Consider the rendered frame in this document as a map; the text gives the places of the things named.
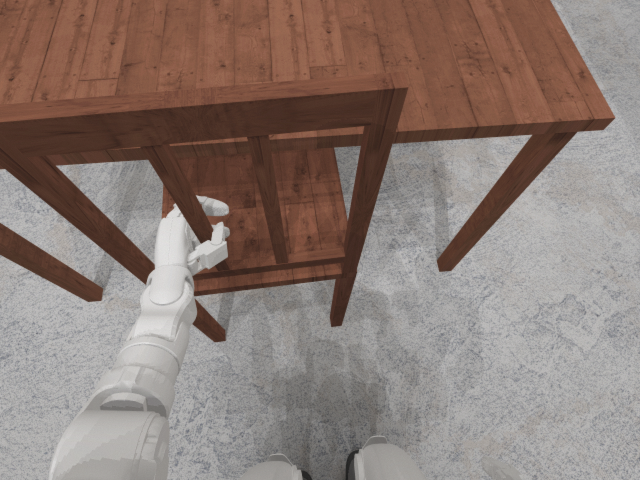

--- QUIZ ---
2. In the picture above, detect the table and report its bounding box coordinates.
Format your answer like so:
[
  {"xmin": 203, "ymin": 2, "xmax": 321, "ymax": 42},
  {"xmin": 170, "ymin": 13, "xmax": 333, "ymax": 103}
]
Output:
[{"xmin": 0, "ymin": 0, "xmax": 615, "ymax": 302}]

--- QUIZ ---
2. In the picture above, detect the left robot hand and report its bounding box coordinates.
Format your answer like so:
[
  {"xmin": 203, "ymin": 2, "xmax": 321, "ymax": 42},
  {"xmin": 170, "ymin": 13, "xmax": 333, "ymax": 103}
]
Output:
[{"xmin": 154, "ymin": 195, "xmax": 230, "ymax": 276}]

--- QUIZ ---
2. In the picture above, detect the robot left forearm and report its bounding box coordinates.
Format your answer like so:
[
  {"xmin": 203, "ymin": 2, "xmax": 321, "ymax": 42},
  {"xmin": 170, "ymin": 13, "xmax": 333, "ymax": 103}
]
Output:
[{"xmin": 48, "ymin": 265, "xmax": 197, "ymax": 480}]

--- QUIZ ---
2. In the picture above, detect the robot right thigh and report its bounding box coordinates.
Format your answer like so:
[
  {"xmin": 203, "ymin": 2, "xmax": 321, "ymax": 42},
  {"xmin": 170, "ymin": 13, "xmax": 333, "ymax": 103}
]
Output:
[{"xmin": 354, "ymin": 443, "xmax": 428, "ymax": 480}]

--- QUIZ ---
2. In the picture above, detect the chair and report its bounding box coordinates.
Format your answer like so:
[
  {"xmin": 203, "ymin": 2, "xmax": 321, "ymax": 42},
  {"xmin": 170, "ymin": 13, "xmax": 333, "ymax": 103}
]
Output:
[{"xmin": 0, "ymin": 72, "xmax": 408, "ymax": 342}]

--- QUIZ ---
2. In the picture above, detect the robot left upper arm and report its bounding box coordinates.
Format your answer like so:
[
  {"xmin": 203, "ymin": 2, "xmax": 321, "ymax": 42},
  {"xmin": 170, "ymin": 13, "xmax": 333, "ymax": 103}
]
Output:
[{"xmin": 52, "ymin": 410, "xmax": 170, "ymax": 480}]

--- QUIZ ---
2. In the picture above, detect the robot left shin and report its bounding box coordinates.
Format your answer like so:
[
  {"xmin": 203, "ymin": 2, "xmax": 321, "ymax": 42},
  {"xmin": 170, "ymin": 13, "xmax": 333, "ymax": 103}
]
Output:
[{"xmin": 268, "ymin": 454, "xmax": 293, "ymax": 467}]

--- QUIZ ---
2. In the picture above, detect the right robot hand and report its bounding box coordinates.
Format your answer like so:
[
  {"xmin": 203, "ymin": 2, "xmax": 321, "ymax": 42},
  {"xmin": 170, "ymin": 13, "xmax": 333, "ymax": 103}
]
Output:
[{"xmin": 481, "ymin": 456, "xmax": 523, "ymax": 480}]

